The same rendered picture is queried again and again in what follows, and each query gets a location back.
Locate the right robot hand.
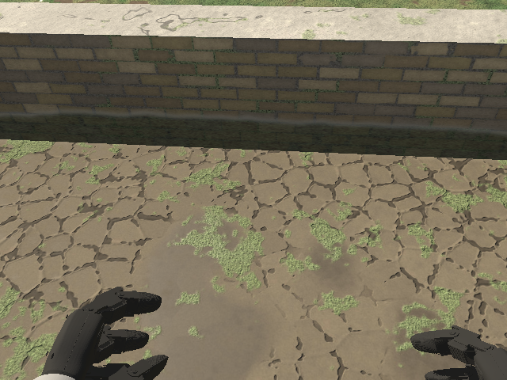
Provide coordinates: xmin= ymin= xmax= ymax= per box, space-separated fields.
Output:
xmin=410 ymin=325 xmax=507 ymax=380

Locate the left robot hand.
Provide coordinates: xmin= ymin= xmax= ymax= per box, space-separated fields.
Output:
xmin=41 ymin=287 xmax=169 ymax=380

